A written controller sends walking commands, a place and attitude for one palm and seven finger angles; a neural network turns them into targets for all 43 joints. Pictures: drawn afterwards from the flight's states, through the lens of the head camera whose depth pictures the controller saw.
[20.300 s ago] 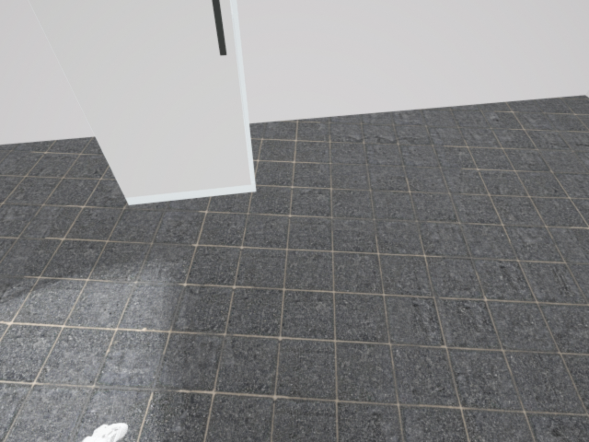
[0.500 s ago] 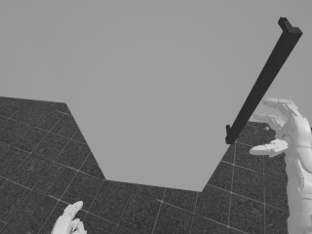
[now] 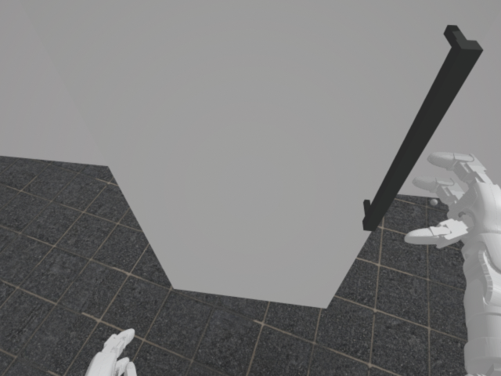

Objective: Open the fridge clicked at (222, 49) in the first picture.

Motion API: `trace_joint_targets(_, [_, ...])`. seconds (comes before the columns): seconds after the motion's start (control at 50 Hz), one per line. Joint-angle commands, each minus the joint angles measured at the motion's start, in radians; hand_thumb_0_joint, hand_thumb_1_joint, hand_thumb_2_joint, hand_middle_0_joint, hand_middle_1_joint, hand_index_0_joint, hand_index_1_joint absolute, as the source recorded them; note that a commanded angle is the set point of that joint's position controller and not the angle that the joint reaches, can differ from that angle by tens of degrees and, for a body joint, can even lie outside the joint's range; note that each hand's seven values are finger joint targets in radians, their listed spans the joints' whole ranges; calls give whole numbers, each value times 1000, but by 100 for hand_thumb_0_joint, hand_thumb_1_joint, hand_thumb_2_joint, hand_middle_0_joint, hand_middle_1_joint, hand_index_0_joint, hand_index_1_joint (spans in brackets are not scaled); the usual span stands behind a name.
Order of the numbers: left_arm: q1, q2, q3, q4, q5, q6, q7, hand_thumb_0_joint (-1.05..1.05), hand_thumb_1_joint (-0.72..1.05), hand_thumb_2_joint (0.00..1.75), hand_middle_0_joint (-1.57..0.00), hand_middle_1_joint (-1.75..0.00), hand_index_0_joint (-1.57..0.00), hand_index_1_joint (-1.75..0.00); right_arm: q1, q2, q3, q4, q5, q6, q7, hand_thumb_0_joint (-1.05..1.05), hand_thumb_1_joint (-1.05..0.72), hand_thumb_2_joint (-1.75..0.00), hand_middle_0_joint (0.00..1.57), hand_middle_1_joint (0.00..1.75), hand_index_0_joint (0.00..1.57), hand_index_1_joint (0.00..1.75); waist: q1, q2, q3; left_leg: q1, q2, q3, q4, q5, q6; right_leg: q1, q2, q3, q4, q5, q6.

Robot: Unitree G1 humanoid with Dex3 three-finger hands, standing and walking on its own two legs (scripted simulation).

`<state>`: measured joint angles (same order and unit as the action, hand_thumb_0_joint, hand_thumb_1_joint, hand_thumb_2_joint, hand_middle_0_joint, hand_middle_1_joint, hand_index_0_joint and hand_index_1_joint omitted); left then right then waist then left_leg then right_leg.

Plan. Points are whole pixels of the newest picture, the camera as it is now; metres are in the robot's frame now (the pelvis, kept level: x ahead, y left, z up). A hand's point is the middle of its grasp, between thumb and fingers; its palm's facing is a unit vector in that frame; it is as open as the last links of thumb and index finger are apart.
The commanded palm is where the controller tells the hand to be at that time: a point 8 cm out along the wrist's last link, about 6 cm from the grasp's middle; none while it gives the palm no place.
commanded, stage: move the hooked fingers beside the handle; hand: right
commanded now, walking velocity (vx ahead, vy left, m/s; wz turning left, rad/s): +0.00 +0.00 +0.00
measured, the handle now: (400, 152) +0.43 -0.18 +0.15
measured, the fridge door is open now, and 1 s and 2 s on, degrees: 0 0 0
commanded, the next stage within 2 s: feel for the door with the fingertips in 0.88 s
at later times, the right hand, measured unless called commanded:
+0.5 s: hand (437, 211) +0.36 -0.24 +0.10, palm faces +0.09 +1.00 -0.01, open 14.0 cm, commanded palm +0.33 -0.29 +0.11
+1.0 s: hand (436, 203) +0.37 -0.24 +0.10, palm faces +0.09 +1.00 +0.00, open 14.0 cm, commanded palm +0.34 -0.29 +0.11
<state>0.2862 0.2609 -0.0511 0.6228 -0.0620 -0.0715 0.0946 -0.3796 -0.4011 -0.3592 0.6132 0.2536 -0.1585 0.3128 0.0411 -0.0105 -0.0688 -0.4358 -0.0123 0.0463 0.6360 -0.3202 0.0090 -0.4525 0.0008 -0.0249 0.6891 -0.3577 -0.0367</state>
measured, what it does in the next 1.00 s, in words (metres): stands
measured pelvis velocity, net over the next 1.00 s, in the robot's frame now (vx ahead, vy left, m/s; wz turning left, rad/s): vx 0.00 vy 0.00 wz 0.00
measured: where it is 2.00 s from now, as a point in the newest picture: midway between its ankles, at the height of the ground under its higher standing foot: outside the picture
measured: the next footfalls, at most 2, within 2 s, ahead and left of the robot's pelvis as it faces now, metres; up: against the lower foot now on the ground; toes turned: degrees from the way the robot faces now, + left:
none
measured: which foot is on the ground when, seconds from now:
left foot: down 0.00-1.00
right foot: down 0.00-1.00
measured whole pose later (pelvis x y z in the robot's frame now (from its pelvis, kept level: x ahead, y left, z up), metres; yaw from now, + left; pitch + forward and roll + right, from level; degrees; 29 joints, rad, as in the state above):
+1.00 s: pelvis +0.00 +0.00 +0.00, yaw +0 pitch +6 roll +1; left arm 0.30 0.26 -0.05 0.62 -0.07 -0.06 0.09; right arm -0.37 -0.42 -0.36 0.62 0.25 -0.14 0.30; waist 0.04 -0.02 -0.07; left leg -0.42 -0.02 0.05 0.63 -0.32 0.02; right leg -0.44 0.00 -0.02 0.68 -0.35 -0.03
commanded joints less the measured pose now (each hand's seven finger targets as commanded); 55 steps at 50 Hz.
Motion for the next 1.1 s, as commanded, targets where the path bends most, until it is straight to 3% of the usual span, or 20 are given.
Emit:
trace_joint_targets(0.0, [-7,149,61,-139,-3,-33,5,0,90,90,-20,-30,-20,-30,-294,-316,-104,-155,4,-43,1,0,50,-30,30,120,30,120,-24,-84,-246,113,-1,-22,-58,267,19,112,-5,47,-97,276,7])
trace_joint_targets(0.04, [-4,149,65,-149,0,-36,1,0,90,90,-20,-30,-20,-30,-273,-315,-106,-194,11,-49,15,0,50,-30,30,120,30,120,-32,-112,-282,125,-4,-21,-49,308,23,139,-8,47,-89,328,11])
trace_joint_targets(0.08, [6,150,72,-160,1,-34,-2,0,90,90,-20,-30,-20,-30,-229,-306,-108,-230,30,-63,32,0,50,-30,30,120,30,120,-32,-58,-326,158,-9,-20,-44,356,21,152,-13,43,-74,378,6])
trace_joint_targets(0.1, [5,150,71,-160,-2,-35,-1,0,90,90,-20,-30,-20,-30,-230,-312,-121,-245,38,-69,40,0,50,-30,30,120,30,120,-29,-55,-320,153,-12,-20,-44,362,20,151,-14,46,-77,381,7])
trace_joint_targets(0.18, [-1,144,77,-154,-7,-49,1,0,90,90,-20,-30,-20,-30,-265,-193,-18,-316,64,-72,52,0,50,-30,30,120,30,120,3,-66,-288,85,-17,-6,-53,327,18,216,-22,60,-75,403,10])
trace_joint_targets(0.2, [2,149,80,-145,-7,-51,2,0,90,90,-20,-30,-20,-30,-240,-226,-52,-312,60,-64,45,0,50,-30,30,120,30,120,-11,-76,-281,82,-17,-6,-54,318,18,211,-23,66,-81,402,15])
trace_joint_targets(0.24, [-4,144,77,-140,-9,-55,2,0,90,90,-20,-30,-20,-30,-246,-172,3,-317,51,-42,34,0,50,-30,30,120,30,120,3,-89,-240,45,-14,2,-59,277,17,209,-21,72,-90,360,18])
trace_joint_targets(0.32, [-9,152,74,-135,-5,-48,4,0,90,90,-20,-30,-20,-30,-258,-230,-50,-291,30,-19,-8,0,50,-30,30,120,30,120,-3,-14,-214,63,-9,-3,-68,244,17,155,-12,70,-103,280,10])
trace_joint_targets(0.4, [-27,139,66,-141,4,-51,4,0,90,90,-20,-30,-20,-30,-302,-278,-83,-376,10,-61,-44,0,50,-30,30,120,30,120,-18,-97,-280,90,-7,-12,-56,250,21,199,-12,70,-101,316,17])
trace_joint_targets(0.44, [-23,137,62,-126,4,-52,7,0,90,90,-20,-30,-20,-30,-335,-284,-86,-341,8,-75,-45,0,50,-30,30,120,30,120,-8,-87,-269,85,-11,-12,-58,248,21,198,-15,72,-99,312,19])
trace_joint_targets(0.56, [-23,143,61,-125,-6,-53,10,0,90,90,-20,-30,-20,-30,-305,-223,-33,-214,24,-37,9,0,50,-30,30,120,30,120,-5,-88,-235,72,-6,-8,-67,244,22,172,-12,65,-103,280,18])
trace_joint_targets(0.58, [-12,147,62,-128,-6,-48,8,0,90,90,-20,-30,-20,-30,-263,-204,-20,-164,27,-20,21,0,50,-30,30,120,30,120,-3,-36,-222,80,-6,-8,-73,246,21,151,-13,59,-98,272,11])
trace_joint_targets(0.64, [-10,158,64,-140,-8,-40,6,0,90,90,-20,-30,-20,-30,-269,-228,-33,-138,30,6,39,0,50,-30,30,120,30,120,-5,2,-219,82,-3,-10,-68,259,17,108,-7,55,-94,254,9])
trace_joint_targets(0.66, [-14,157,66,-142,-10,-39,5,0,90,90,-20,-30,-20,-30,-282,-241,-43,-154,31,2,39,0,50,-30,30,120,30,120,-8,-20,-217,77,-2,-12,-68,254,18,108,-6,54,-92,249,10])
trace_joint_targets(0.74, [-16,143,72,-156,0,-45,0,0,90,90,-20,-30,-20,-30,-343,-250,-49,-352,30,-71,5,0,50,-30,30,120,30,120,-17,-97,-335,106,-9,-16,-47,306,22,210,-10,64,-80,357,14])
trace_joint_targets(0.78, [-10,142,74,-147,4,-50,-1,0,90,90,-20,-30,-20,-30,-346,-253,-44,-409,31,-102,-19,0,50,-30,30,120,30,120,-14,-96,-351,105,-13,-14,-43,311,21,241,-18,71,-73,397,17])
trace_joint_targets(0.8, [-11,140,72,-138,4,-52,-1,0,90,90,-20,-30,-20,-30,-337,-253,-54,-387,25,-102,-27,0,50,-30,30,120,30,120,-8,-107,-338,99,-15,-17,-48,310,18,241,-15,69,-77,383,16])
trace_joint_targets(0.88, [-6,152,67,-112,-3,-38,8,0,90,90,-20,-30,-20,-30,-301,-300,-99,-216,18,-59,-32,0,50,-30,30,120,30,120,-5,-5,-206,104,-9,-19,-78,230,14,113,-11,55,-104,236,3])
trace_joint_targets(0.96, [-11,150,61,-132,-9,-31,8,0,90,90,-20,-30,-20,-30,-317,-255,-41,-165,6,-14,3,0,50,-30,30,120,30,120,0,-80,-195,77,-3,-20,-78,218,17,109,-2,48,-109,218,5])
trace_joint_targets(1.08, [1,146,70,-133,-4,-41,6,0,90,90,-20,-30,-20,-30,-408,-198,9,-267,38,-76,8,0,50,-30,30,120,30,120,16,-51,-297,88,-13,-21,-64,269,17,180,-11,55,-75,285,3])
